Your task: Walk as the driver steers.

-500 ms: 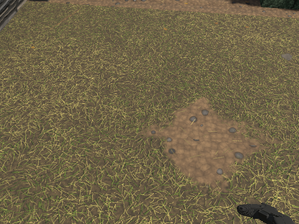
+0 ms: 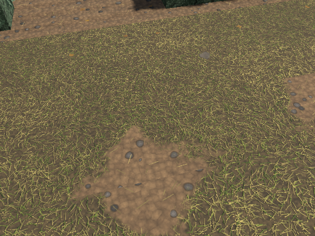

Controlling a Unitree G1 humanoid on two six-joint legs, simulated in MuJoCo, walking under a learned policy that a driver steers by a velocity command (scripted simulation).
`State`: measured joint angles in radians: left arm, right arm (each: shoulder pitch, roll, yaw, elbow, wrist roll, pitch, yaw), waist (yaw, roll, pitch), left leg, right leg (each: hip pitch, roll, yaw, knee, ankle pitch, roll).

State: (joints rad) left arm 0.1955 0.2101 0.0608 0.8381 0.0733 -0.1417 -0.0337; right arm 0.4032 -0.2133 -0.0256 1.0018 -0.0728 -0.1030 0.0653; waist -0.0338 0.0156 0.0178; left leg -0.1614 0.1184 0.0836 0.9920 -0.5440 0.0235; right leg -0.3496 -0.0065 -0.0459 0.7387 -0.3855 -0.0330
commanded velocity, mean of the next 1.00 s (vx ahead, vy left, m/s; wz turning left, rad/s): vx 0.50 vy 0.00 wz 0.33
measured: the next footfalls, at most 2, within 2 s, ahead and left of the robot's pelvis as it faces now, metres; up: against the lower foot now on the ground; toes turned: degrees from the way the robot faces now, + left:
left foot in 0.40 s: +0.39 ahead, +0.15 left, -0.19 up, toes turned +15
right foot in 0.82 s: +0.73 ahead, +0.06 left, -0.19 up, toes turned +22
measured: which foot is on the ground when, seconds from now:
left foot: up 0.00-0.38, down 0.40-0.84, up 0.86-1.00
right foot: down 0.00-0.42, up 0.44-0.80, down 0.82-1.00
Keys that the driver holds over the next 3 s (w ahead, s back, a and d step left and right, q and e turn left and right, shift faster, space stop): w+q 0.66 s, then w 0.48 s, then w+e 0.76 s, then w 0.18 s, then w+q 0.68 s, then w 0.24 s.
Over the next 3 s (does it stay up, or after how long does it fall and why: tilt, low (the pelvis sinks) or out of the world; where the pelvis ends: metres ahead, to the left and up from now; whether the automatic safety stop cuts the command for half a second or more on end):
stays up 1.65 0.40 -0.46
